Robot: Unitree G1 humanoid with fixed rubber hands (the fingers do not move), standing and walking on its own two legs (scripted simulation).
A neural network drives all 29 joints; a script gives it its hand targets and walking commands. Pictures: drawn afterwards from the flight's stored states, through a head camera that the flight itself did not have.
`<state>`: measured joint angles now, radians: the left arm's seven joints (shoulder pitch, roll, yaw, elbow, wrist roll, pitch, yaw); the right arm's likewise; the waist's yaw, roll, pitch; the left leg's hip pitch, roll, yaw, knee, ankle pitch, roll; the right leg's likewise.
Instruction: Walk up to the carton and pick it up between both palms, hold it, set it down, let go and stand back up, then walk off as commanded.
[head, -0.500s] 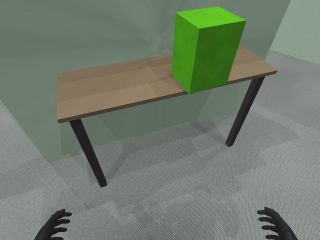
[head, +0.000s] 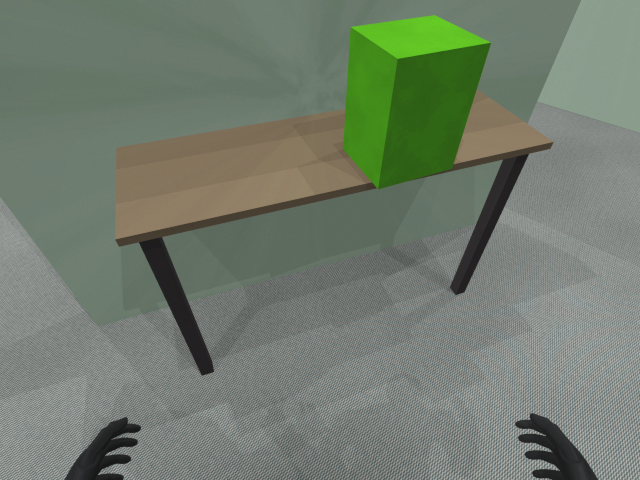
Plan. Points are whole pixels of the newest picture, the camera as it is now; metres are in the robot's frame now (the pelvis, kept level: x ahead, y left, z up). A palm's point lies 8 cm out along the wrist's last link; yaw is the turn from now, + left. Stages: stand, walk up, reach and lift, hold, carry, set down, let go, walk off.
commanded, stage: stand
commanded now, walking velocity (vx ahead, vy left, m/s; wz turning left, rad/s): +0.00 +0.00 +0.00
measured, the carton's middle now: (405, 103) +0.85 -0.19 +0.07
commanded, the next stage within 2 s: walk up in 0.72 s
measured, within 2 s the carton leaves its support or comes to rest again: neither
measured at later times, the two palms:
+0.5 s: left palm out of the picture +0.15 +0.29 -0.05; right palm out of the picture +0.15 -0.30 -0.05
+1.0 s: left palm out of the picture +0.14 +0.30 -0.05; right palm out of the picture +0.11 -0.33 -0.05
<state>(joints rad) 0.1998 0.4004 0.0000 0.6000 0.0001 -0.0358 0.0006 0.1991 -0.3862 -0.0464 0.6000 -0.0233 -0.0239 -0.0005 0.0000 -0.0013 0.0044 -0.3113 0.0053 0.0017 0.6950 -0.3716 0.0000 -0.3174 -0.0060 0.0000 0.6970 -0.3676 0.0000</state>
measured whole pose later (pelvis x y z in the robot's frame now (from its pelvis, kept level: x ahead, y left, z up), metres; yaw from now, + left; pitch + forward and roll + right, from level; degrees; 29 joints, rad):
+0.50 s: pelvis -0.01 +0.00 +0.00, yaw +0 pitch -2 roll +0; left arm 0.20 0.40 0.00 0.60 0.00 -0.04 0.00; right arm 0.20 -0.39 -0.04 0.60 -0.02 -0.02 0.00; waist 0.00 0.00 0.00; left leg -0.31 0.01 0.00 0.69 -0.36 0.00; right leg -0.32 -0.01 0.00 0.70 -0.35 0.00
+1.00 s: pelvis -0.01 -0.01 +0.00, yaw +0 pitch -2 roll +0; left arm 0.20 0.46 0.00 0.60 0.01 -0.03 -0.07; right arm 0.30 -0.45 -0.06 0.60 -0.02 -0.07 0.00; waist 0.00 -0.01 0.01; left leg -0.31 0.02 -0.01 0.69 -0.37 0.02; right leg -0.38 0.00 0.00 0.86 -0.47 0.00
